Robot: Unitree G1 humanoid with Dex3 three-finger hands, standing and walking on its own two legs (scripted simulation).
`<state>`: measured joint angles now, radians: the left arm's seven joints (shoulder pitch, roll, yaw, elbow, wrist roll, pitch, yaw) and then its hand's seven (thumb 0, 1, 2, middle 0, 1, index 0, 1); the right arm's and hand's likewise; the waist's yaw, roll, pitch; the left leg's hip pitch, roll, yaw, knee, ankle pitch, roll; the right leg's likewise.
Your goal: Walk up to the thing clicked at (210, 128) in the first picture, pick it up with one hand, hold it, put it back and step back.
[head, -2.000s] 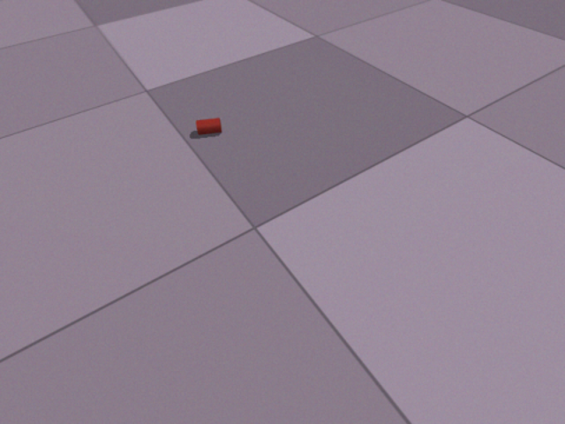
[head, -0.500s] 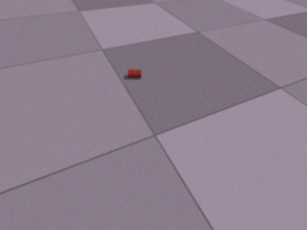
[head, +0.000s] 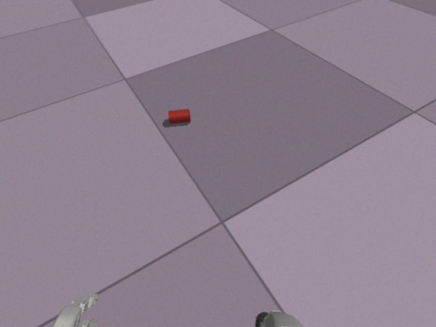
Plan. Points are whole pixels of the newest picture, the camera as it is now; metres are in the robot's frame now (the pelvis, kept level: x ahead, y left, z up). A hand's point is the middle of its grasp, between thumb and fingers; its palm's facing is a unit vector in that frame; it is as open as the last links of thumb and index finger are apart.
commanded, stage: walk up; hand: left
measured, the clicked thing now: (179, 116) +1.49 +0.23 -0.71
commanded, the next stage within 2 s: none
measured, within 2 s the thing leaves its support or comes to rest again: neither
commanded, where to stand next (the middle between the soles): +1.11 -0.04 m, yaw +2 degrees
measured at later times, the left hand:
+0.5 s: hand (99, 265) +0.30 +0.31 -0.17, palm faces +0.00 -0.95 -0.32, open 7.4 cm
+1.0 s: hand (141, 146) +0.64 +0.23 -0.11, palm faces -0.06 -0.92 -0.39, open 7.4 cm
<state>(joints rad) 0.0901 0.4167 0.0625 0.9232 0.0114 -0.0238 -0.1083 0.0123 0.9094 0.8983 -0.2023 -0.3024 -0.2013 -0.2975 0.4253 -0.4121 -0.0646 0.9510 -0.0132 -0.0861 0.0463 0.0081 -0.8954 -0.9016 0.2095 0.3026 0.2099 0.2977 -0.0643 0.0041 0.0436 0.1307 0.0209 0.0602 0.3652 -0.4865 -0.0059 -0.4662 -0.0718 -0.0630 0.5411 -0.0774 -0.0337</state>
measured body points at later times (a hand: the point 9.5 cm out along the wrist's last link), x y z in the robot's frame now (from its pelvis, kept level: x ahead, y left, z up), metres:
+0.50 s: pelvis +0.28 +0.03 -0.01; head +0.30 +0.06 +0.44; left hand +0.30 +0.36 -0.14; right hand +0.41 -0.29 -0.07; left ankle +0.38 +0.13 -0.72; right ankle +0.16 -0.13 -0.66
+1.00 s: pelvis +0.51 -0.03 +0.00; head +0.52 -0.06 +0.45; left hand +0.64 +0.28 -0.08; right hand +0.52 -0.36 -0.13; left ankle +0.39 +0.12 -0.68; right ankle +0.59 -0.14 -0.72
